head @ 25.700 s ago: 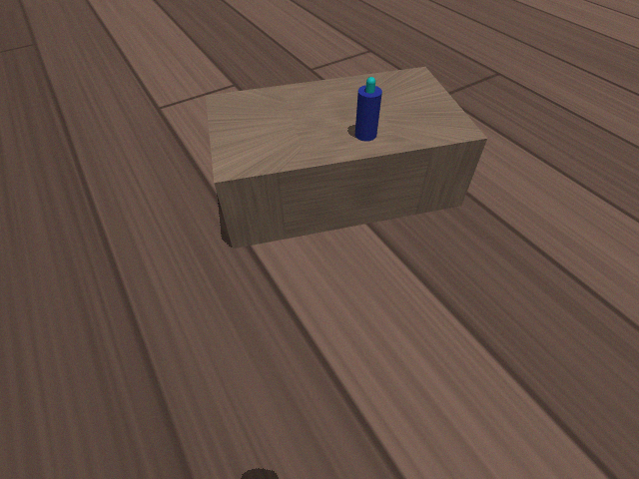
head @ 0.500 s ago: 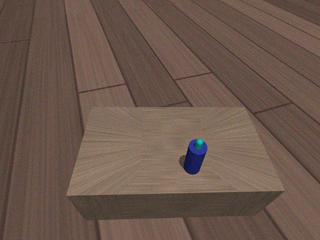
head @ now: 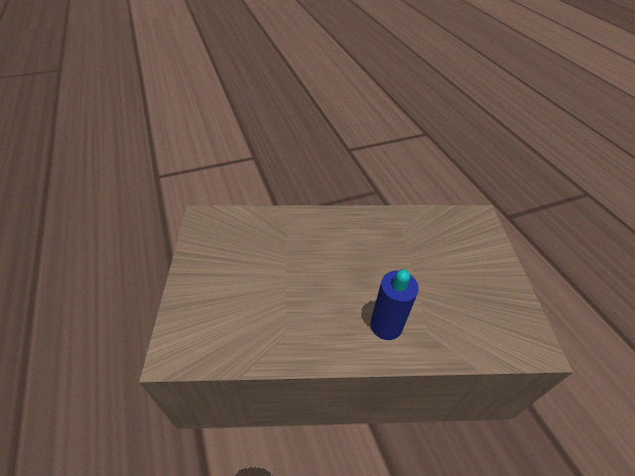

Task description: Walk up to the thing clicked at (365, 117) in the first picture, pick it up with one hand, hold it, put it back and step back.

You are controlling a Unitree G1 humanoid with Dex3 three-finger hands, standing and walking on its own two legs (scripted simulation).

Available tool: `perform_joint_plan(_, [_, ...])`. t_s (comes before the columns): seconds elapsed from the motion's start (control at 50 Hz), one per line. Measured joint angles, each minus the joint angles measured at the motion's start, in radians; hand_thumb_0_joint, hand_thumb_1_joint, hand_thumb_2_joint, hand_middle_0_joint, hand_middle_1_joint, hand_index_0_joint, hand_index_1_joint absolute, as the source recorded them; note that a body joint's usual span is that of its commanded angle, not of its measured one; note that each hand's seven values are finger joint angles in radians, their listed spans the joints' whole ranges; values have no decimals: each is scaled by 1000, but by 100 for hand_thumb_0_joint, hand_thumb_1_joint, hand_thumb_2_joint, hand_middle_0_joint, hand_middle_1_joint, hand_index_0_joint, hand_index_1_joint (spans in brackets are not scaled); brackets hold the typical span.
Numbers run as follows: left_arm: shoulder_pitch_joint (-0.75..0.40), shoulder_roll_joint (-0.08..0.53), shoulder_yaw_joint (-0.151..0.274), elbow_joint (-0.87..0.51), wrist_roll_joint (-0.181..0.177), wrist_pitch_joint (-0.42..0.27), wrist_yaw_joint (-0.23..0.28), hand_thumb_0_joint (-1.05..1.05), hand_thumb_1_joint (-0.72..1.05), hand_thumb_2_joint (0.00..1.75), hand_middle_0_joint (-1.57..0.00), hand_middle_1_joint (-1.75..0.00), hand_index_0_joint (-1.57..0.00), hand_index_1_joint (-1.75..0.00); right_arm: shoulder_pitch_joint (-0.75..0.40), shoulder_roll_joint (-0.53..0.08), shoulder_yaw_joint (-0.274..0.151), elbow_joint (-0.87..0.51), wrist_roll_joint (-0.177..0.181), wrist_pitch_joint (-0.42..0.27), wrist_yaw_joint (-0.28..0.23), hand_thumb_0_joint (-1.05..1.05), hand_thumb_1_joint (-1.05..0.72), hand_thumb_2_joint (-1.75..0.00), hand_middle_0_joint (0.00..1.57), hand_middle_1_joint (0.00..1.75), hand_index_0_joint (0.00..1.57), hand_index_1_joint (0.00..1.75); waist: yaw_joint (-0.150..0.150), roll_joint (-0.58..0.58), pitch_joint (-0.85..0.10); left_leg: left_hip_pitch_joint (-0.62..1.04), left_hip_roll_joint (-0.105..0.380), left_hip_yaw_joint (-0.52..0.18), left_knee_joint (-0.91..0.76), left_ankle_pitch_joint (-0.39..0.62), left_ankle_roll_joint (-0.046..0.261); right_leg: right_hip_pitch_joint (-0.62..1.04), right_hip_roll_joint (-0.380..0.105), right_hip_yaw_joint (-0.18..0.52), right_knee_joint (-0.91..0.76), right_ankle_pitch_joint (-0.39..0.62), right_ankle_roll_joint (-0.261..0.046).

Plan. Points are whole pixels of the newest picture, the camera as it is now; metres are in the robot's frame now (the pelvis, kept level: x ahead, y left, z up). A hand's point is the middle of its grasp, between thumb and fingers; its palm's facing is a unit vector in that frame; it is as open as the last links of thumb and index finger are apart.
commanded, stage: home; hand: right
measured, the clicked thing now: (394, 301) +0.54 -0.16 -0.31
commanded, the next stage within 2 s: stand in 0.34 s
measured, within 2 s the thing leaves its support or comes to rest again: neither
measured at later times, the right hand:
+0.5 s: hand out of the picture +0.08 -0.24 -0.15, palm faces -0.02 +0.93 -0.37, open 17.3 cm
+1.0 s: hand out of the picture +0.10 -0.25 -0.15, palm faces -0.03 +0.93 -0.37, open 7.9 cm
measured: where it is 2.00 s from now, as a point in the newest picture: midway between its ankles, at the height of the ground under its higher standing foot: outside the picture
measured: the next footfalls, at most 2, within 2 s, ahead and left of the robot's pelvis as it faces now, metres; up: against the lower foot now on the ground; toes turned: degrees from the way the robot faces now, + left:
none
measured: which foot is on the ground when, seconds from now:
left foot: down 0.00-1.00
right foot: down 0.00-1.00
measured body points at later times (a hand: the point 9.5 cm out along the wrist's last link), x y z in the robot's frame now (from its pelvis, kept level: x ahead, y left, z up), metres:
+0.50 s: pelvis +0.01 +0.01 +0.00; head +0.02 +0.02 +0.45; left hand +0.07 +0.30 -0.15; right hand +0.08 -0.29 -0.12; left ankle +0.02 +0.12 -0.75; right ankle +0.01 -0.14 -0.74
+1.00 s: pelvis +0.02 +0.00 +0.00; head +0.02 +0.02 +0.45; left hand +0.09 +0.30 -0.14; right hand +0.10 -0.30 -0.12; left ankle +0.02 +0.12 -0.75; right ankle +0.01 -0.14 -0.74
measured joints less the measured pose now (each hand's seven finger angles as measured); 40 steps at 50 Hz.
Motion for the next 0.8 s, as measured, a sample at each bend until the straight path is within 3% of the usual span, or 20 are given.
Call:
perform_joint_plan(0.52, [-35, 10, 0, 11, -5, -10, -2, 1, 90, 90, -20, -30, -21, -30, -50, -13, -7, 11, 9, -4, 7, 0, 50, -8, 8, 8, 8, 8, -3, 4, 11, 18, -17, 1, -30, -2, 10, 21, -17, -1, -33, -2, 11])
perform_joint_plan(0.64, [-42, 11, 0, 12, -7, -11, -2, 1, 90, 90, -20, -30, -21, -30, -58, -14, -7, 14, 9, -3, 8, 0, 27, -31, 15, 20, 15, 20, -5, 4, 11, 21, -17, -3, -34, -3, 9, 27, -17, -5, -40, -3, 11])
perform_joint_plan(0.8, [-49, 8, 2, 10, -8, -11, -4, 1, 90, 90, -20, -30, -21, -30, -64, -18, -7, 15, 10, -5, 9, 0, -26, -71, 20, 27, 20, 28, -4, 7, 11, 26, -18, -6, -39, -4, 8, 33, -18, -9, -45, -5, 9])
